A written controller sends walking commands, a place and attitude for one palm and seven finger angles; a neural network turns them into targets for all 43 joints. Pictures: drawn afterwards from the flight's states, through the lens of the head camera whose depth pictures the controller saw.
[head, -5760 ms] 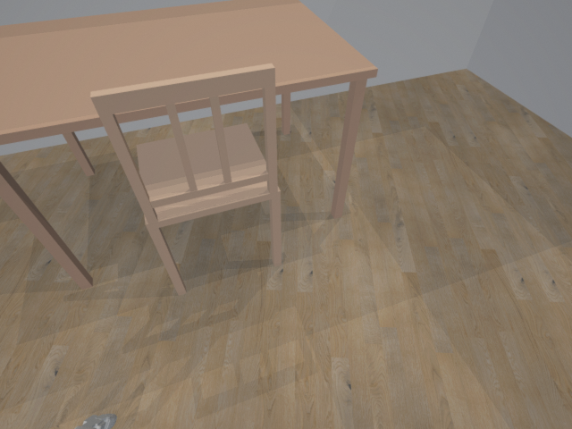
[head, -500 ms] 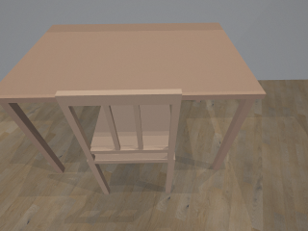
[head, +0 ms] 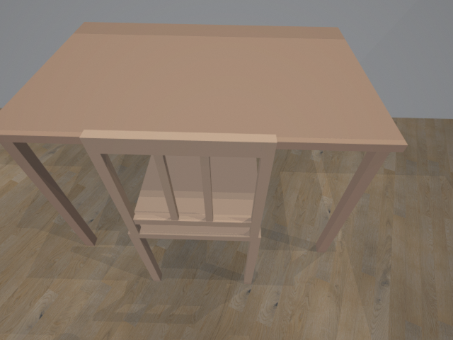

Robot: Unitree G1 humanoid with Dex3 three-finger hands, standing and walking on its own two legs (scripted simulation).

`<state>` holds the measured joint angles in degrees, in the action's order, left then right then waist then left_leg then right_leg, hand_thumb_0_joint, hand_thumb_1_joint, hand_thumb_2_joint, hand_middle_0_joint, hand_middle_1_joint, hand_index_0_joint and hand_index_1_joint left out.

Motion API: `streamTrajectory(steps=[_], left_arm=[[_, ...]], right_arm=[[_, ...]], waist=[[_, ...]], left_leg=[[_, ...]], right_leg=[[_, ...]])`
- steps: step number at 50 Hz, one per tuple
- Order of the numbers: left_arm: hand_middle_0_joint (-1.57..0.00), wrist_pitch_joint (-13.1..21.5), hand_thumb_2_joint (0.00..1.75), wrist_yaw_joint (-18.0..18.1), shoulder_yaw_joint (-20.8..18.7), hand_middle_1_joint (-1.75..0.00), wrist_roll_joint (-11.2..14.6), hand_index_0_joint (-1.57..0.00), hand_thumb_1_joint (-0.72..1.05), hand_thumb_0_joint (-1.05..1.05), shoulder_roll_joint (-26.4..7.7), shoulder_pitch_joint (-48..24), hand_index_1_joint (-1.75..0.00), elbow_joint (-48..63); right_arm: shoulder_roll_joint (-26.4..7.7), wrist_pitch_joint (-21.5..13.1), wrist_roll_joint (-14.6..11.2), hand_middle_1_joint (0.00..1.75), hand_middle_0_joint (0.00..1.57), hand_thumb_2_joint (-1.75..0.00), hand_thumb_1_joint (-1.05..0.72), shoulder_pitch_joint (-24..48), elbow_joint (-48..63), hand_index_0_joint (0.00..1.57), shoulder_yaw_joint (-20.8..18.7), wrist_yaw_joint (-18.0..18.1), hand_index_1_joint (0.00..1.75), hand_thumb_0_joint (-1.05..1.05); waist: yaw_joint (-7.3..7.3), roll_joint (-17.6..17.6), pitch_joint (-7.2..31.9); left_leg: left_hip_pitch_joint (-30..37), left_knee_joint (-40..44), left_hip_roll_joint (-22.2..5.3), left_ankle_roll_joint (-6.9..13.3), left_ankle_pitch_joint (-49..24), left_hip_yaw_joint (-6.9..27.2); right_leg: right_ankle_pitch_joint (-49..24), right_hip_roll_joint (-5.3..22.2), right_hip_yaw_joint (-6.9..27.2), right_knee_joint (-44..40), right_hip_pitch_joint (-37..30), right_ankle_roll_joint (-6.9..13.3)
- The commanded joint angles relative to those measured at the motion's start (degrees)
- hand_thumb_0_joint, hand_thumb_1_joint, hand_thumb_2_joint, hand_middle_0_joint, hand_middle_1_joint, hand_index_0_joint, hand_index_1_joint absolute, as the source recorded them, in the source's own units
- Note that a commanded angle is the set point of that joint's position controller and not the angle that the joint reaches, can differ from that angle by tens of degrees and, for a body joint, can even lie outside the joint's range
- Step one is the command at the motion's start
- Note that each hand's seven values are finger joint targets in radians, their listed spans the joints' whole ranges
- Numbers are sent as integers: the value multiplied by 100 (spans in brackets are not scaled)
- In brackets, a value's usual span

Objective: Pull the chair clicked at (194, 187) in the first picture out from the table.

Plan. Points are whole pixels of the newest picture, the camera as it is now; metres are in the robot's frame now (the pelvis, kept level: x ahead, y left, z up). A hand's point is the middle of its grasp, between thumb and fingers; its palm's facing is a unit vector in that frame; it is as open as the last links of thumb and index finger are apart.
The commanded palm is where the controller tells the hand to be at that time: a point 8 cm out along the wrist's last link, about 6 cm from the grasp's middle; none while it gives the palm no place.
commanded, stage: come to a stop and stand still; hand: left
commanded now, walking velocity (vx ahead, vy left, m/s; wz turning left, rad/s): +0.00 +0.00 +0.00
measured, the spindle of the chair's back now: (168, 189) +0.49 +0.19 -0.11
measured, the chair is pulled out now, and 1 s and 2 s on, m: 0.00 0.00 0.00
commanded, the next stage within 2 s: look again from close up in 0.56 s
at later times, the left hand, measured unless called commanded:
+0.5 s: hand out of the picture +0.00 +0.19 -0.17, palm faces +0.03 -0.98 -0.19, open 7.4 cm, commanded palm none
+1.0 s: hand out of the picture +0.01 +0.23 -0.18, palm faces +0.00 -0.98 -0.22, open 7.4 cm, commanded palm none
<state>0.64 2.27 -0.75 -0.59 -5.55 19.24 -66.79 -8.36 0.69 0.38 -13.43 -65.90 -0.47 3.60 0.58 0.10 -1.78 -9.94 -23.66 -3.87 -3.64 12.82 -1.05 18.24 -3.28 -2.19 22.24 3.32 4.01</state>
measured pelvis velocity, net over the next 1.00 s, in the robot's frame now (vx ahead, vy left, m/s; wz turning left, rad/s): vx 0.00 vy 0.05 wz -0.01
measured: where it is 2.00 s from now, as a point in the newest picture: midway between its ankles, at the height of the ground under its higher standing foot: outside the picture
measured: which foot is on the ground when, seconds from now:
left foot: down 0.00-1.00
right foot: down 0.00-1.00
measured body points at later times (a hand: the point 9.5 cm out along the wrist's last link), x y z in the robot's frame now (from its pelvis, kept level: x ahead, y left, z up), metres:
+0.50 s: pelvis +0.01 +0.02 +0.00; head +0.02 +0.02 +0.45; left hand +0.00 +0.25 -0.16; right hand +0.01 -0.20 -0.16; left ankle +0.00 +0.16 -0.74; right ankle -0.07 -0.07 -0.74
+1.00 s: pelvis +0.00 +0.05 -0.01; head +0.00 +0.04 +0.44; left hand +0.01 +0.28 -0.16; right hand +0.01 -0.17 -0.17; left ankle +0.00 +0.16 -0.74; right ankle -0.07 -0.07 -0.74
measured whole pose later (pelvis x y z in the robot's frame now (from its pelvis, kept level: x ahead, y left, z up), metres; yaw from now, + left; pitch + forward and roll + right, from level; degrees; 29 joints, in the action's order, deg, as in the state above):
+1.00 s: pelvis +0.00 +0.05 -0.01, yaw -1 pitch -1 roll +0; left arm 0.5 2.5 0.5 -0.9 -8.6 16.9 -60.9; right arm -9.7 -0.5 0.5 -15.9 -61.4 0.5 1.7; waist -0.6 -0.6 -1.0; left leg -13.4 -31.1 -0.1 0.8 16.9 -3.1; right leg 22.0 0.9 -0.3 30.0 7.2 -0.1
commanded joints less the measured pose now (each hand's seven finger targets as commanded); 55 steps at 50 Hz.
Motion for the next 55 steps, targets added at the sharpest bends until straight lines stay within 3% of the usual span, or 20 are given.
streamTrajectory(steps=[1, 2, 11, 20, 32, 33, 34, 35, 36, 38, 40, 42, 47, 52, 55], left_arm=[[-20, 60, 90, 41, -86, -30, 9, -20, 90, 0, -657, 485, -30, 63], [-20, 57, 90, 41, -83, -30, 4, -20, 90, 0, -681, 484, -30, 77], [-20, 55, 90, 33, -78, -30, 13, -20, 90, 0, -781, 335, -30, 129], [-20, 39, 90, 22, -72, -30, 7, -20, 90, 0, -810, 195, -30, 165], [-20, 52, 90, 25, -57, -30, 0, -20, 90, 0, -813, 252, -30, 141], [-20, 301, 90, 244, 24, -30, -128, -20, 90, 0, -869, 535, -30, 177], [-20, 306, 90, 213, -55, -30, -58, -20, 90, 0, -1151, 307, -30, 478], [-20, 287, 90, 155, -5, -30, -36, -20, 90, 0, -1048, 80, -30, 565], [-20, 270, 90, 144, 25, -30, -35, -20, 90, 0, -974, 97, -30, 549], [-20, 265, 90, 128, 2, -30, -26, -20, 90, 0, -865, 294, -30, 641], [-20, 209, 90, 117, 10, -30, -14, -20, 90, 0, -827, 283, -30, 656], [-20, 152, 90, 102, 20, -30, -23, -20, 90, 0, -788, 253, -30, 681], [-20, 62, 90, 55, 47, -30, -22, -20, 90, 0, -847, 219, -30, 711], [-20, 26, 90, 30, 40, -30, -27, -20, 90, 0, -922, 183, -30, 741], [-20, 30, 90, 25, 47, -30, -11, -20, 90, 0, -967, 183, -30, 727]], right_arm=[[-345, -90, 17, 30, 20, -90, -90, -346, 153, 20, -13, -15, 30, 0], [-350, -85, 3, 30, 20, -90, -90, -327, 155, 20, -11, -16, 30, 0], [-459, -107, 25, 30, 20, -90, -90, -253, 167, 20, -1, -39, 30, 0], [-513, -139, 28, 30, 20, -90, -90, -303, 131, 20, 17, -56, 30, 0], [-486, -154, 1, 30, 20, -90, -90, -396, 101, 20, 9, -69, 30, 0], [-731, -282, -27, 30, 20, -90, -90, 47, 524, 20, -14, -203, 30, 0], [-375, -228, 15, 30, 20, -90, -90, -290, 685, 20, 3, -242, 30, 0], [-413, -215, 48, 30, 20, -90, -90, -421, 628, 20, -38, -220, 30, 0], [-419, -233, 33, 30, 20, -90, -90, -628, 579, 20, -19, -224, 30, 0], [-558, -274, 38, 30, 20, -90, -90, -745, 667, 20, 5, -208, 30, 0], [-617, -284, 16, 30, 20, -90, -90, -667, 717, 20, 3, -185, 30, 0], [-617, -283, 21, 30, 20, -90, -90, -587, 726, 20, 18, -172, 30, 0], [-631, -240, 13, 30, 20, -90, -90, -464, 724, 20, 27, -193, 30, 0], [-685, -239, 7, 30, 20, -90, -90, -439, 683, 20, 23, -210, 30, 0], [-731, -247, 10, 30, 20, -90, -90, -430, 657, 20, 25, -212, 30, 0]], waist=[[-21, 75, -196], [-5, 200, -231], [-8, 82, -120], [-3, -57, -211], [3, 127, -161], [93, -67, -396], [-215, 119, -136], [-277, -292, -147], [-280, -230, 105], [-215, 31, 658], [-166, 68, 531], [-117, -101, 88], [-53, 30, -449], [-15, 38, -488], [-21, -5, -229]], left_leg=[[373, 47, -188, 326, -1389, 133], [342, 56, -192, 334, -1339, 118], [463, 130, -198, 345, -1530, 162], [465, 315, -220, 385, -1592, 251], [487, 360, -198, 427, -1511, 286], [-119, -1094, -160, 334, -1852, -78], [-362, -886, 5, 421, -143, 97], [-350, -630, 41, 474, -75, 47], [-252, -528, -80, 475, -560, 145], [70, -702, -191, 540, -1611, 244], [75, -673, -198, 551, -1885, 258], [-87, -543, -198, 583, -1885, 296], [-356, -148, -136, 623, -887, 404], [-359, 115, -141, 654, -446, 444], [-151, 89, -121, 639, -622, 415]], right_leg=[[-2821, 901, 589, -380, 463, -278], [-2838, 904, 563, -412, 450, -307], [-2770, 930, 573, -368, 371, -261], [-2144, 905, 546, -444, 390, -241], [-1952, 922, 479, -506, 363, -266], [-4295, 1226, 844, -342, 787, -492], [-4246, 1388, 894, -63, 509, -235], [-3840, 1301, 770, 109, 531, -109], [-2780, 1065, 610, 224, 562, -82], [-2712, 898, 493, 404, 315, -55], [-2434, 856, 458, 441, 408, -97], [-1967, 789, 462, 419, 652, -97], [-794, 732, 503, 214, 969, -150], [-352, 731, 473, 139, 998, -210], [-546, 779, 502, 157, 931, -224]])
